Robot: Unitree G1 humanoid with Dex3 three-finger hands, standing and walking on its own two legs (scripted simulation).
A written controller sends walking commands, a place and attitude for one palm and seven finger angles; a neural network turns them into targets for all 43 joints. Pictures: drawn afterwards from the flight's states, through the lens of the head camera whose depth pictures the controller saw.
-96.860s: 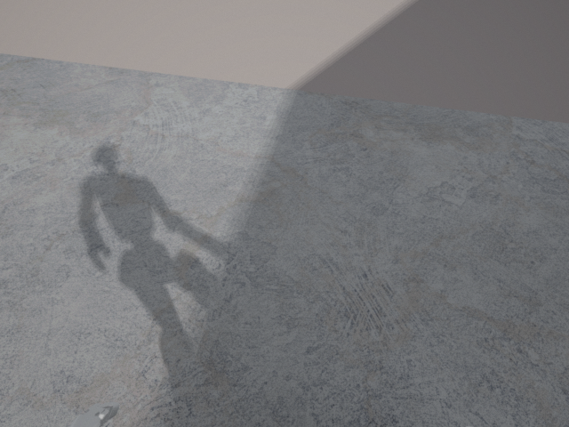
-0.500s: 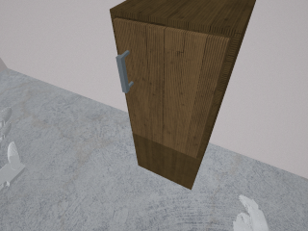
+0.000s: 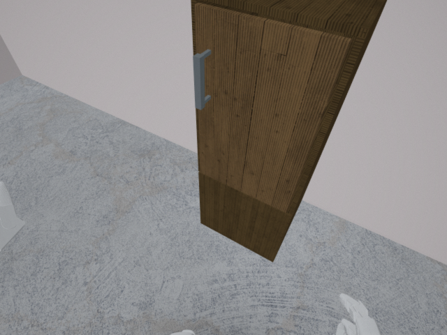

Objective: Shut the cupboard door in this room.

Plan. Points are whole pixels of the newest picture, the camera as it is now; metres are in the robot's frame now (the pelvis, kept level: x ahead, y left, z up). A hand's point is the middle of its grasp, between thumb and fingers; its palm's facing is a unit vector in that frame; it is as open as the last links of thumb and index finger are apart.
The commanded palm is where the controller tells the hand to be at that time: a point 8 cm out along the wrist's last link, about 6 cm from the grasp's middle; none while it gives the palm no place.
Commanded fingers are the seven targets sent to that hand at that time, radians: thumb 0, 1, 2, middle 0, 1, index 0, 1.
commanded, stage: step back with the hand held close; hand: left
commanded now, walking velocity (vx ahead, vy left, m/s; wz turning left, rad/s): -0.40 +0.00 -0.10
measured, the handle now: (203, 80) +0.71 +0.09 +0.10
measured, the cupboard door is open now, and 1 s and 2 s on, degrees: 0 0 0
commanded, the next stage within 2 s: stop stepping back and stand still in 0.30 s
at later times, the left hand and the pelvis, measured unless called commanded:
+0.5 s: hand out of the picture +0.13 +0.27 +0.19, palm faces +0.39 -0.81 -0.44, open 7.4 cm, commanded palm +0.07 +0.30 +0.20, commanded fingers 0.00 0.90 0.90 -0.20 -0.30 -0.20 -0.30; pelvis -0.09 +0.02 +0.01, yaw -5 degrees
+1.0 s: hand out of the picture +0.10 +0.30 +0.18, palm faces +0.34 -0.87 -0.36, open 7.5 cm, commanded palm +0.02 +0.34 +0.20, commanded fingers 0.00 0.90 0.90 -0.20 -0.30 -0.20 -0.30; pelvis -0.14 +0.06 +0.02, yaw -5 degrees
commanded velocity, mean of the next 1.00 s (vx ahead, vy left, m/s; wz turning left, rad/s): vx -0.07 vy -0.02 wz -0.04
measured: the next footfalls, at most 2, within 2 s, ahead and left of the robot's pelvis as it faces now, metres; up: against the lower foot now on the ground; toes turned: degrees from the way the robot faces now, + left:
left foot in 0.24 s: +0.05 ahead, +0.12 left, +0.00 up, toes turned +1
right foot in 0.48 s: -0.13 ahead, -0.10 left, +0.00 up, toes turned -4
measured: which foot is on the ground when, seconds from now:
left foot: down 0.00-0.08, up 0.10-0.22, down 0.24-1.00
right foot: down 0.00-0.24, up 0.26-0.46, down 0.48-0.86, up 0.88-1.00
